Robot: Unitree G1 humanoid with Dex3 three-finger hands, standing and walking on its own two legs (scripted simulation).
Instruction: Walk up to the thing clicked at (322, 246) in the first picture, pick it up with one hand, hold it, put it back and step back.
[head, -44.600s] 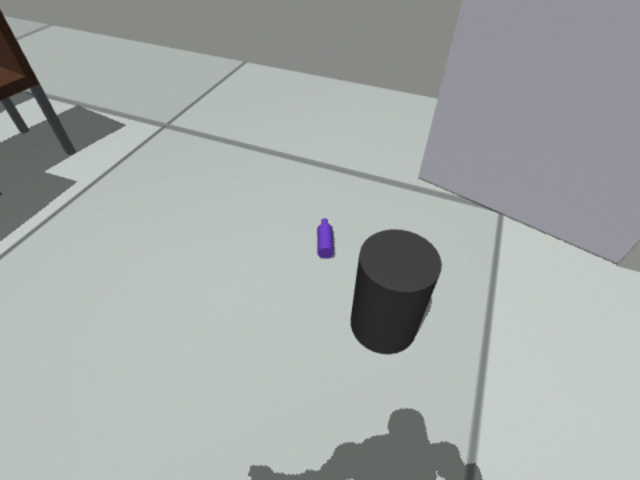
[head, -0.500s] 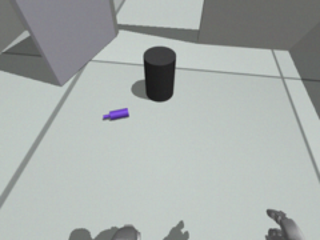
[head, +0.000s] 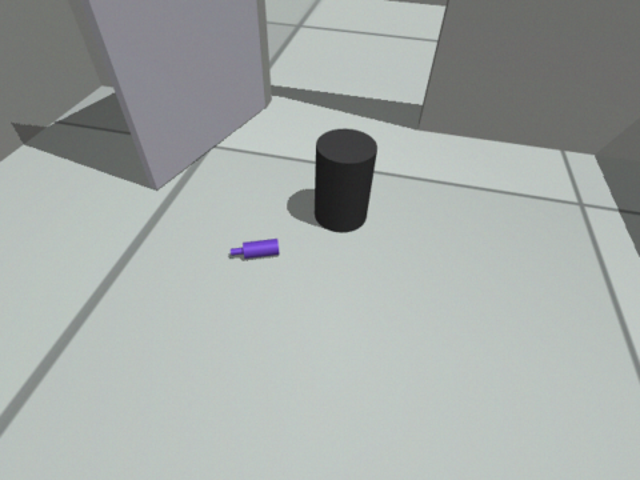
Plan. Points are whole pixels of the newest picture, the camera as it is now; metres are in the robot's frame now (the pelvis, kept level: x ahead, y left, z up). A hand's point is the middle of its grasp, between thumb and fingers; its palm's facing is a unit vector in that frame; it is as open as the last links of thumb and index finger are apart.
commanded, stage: step back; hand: left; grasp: from above
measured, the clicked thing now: (254, 249) +1.12 +0.24 -0.73
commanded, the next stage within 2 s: stand in 0.60 s
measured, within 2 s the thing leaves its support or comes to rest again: neither
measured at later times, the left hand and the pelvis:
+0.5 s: hand out of the picture +0.14 +0.26 -0.15, palm faces +0.04 -0.92 -0.40, open 7.4 cm; pelvis +0.04 -0.01 -0.01, yaw +1 degrees
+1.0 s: hand out of the picture +0.15 +0.24 -0.14, palm faces +0.01 -0.95 -0.32, open 7.4 cm; pelvis +0.07 -0.01 +0.01, yaw +1 degrees
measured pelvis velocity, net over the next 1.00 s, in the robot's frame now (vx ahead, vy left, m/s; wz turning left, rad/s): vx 0.07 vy -0.01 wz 0.02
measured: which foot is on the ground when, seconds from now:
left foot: down 0.00-0.20, up 0.22-0.44, down 0.46-1.00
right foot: up 0.00-0.16, down 0.18-1.00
